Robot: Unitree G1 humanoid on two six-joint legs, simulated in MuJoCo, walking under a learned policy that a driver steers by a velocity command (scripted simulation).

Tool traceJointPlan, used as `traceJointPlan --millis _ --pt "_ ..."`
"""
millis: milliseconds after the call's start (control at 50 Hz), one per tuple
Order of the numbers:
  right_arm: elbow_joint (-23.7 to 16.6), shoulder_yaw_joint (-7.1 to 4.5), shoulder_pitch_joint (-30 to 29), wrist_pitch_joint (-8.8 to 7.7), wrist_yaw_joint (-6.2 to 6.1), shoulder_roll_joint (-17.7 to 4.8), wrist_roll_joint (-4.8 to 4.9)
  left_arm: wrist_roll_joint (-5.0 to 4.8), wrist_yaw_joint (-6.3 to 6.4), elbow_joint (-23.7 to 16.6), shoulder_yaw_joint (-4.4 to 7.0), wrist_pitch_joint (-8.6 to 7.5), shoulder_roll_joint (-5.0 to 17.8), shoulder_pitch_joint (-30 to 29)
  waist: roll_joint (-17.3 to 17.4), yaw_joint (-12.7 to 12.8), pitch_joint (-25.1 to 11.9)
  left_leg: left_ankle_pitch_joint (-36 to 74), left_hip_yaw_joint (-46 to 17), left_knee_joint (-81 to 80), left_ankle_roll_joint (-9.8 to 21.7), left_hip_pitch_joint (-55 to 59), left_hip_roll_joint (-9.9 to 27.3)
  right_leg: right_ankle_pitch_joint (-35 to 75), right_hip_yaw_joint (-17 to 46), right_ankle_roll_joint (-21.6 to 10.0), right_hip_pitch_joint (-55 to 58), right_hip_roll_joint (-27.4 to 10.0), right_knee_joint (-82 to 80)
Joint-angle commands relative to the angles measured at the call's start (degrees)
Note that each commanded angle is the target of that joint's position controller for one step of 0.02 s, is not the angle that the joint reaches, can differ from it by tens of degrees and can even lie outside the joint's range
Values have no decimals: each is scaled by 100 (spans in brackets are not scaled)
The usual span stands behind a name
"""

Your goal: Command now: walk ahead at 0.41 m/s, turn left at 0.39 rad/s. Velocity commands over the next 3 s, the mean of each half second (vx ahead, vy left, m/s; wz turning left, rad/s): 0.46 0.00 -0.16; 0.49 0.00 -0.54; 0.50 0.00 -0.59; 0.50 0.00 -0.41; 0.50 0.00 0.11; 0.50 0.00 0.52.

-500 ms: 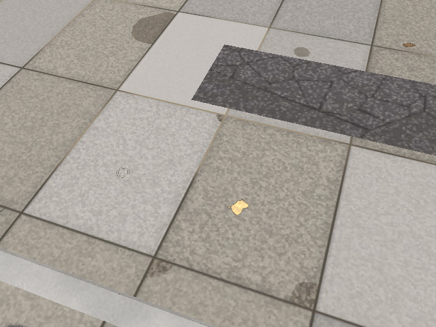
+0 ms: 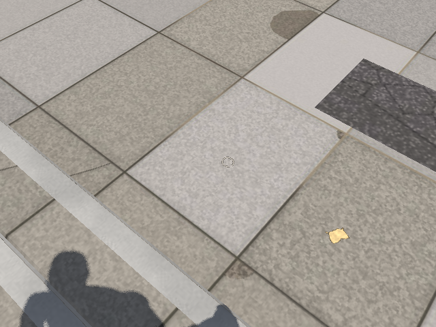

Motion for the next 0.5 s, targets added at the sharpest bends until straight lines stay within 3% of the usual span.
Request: traceJointPlan --millis 20,40,60,80,100,120,160,200,260,320,400,440,460,480,500 --pt "186 -500 2257 50 -282 -1944 259 297 -97 -995 1 -10 164 -744 1515 -1156 -1279 -1234 -4133 -1914 973 3105 2117 -1527 1094 -160 -3929 790 3961" --pt "265 -475 2111 82 -318 -1678 291 254 -79 -941 58 1 524 -970 587 -1219 -694 -1270 -3710 -2143 1104 2652 2203 -1036 1663 -279 -4257 497 4121" --pt "291 -330 1756 45 -345 -1293 213 99 -103 -878 45 -44 493 -1016 701 -949 -120 -787 -2937 -2062 902 2134 1904 -495 1695 -405 -4201 336 4005" --pt "252 -198 1302 -25 -330 -868 165 21 -121 -649 52 -91 512 -776 622 -651 87 60 -2165 -2121 640 1572 1512 30 1804 -456 -3692 168 3564" --pt "218 -111 995 -102 -327 -624 157 64 -141 -449 78 -58 539 -500 652 -427 40 593 -1639 -2198 460 1315 1211 337 1852 -463 -3223 133 3321" --pt "218 -70 900 -188 -322 -542 160 125 -169 -278 91 10 551 -233 695 -326 -55 1080 -1322 -2240 402 1215 1115 581 1861 -469 -2937 219 3343" --pt "330 -66 1001 -315 -312 -566 180 83 -214 -184 116 96 522 -225 510 -256 -26 1800 -947 -2295 353 1218 1067 883 2019 -505 -2961 381 3326" --pt "429 -75 1169 -371 -323 -617 157 29 -231 -224 114 134 448 -582 422 -340 199 1858 -682 -2431 250 1319 1086 1248 2270 -543 -3375 550 3080" --pt "514 -26 1287 -402 -351 -554 165 57 -286 -414 112 115 433 -1305 322 -478 447 1967 -315 -2584 88 1480 1005 1904 2308 -569 -3732 817 2193" --pt "616 -19 1377 -463 -404 -604 156 172 -345 -520 9 101 253 -1692 408 -555 328 2967 114 -2423 24 1623 991 2389 1847 -595 -3379 931 1671" --pt "690 -2 1471 -467 -459 -653 126 171 -392 -670 -5 100 358 -1949 238 -541 222 4124 513 -1891 20 1991 1056 2237 1347 -840 -3030 1102 1412" --pt "680 -24 1347 -446 -509 -822 131 173 -353 -581 26 141 435 -1574 427 -357 -29 6031 711 -1071 -51 2028 1087 1327 1047 -1060 -2263 1438 1421" --pt "1043 134 2009 -565 -102 -973 -797 234 -339 -544 23 -126 448 -963 218 121 195 6346 120 -1077 -202 1551 1776 842 2392 -1163 -1749 938 1126" --pt "930 -121 1269 -597 38 -1466 -642 233 -271 -348 98 -288 704 -304 276 454 -63 6410 351 -404 -104 2096 1656 623 2112 -1133 -1729 1224 655" --pt "774 -168 927 -629 77 -1508 -513 288 -215 55 202 -444 977 466 -266 611 -601 5536 551 925 -48 1794 1214 1151 1997 -1228 -725 1559 234"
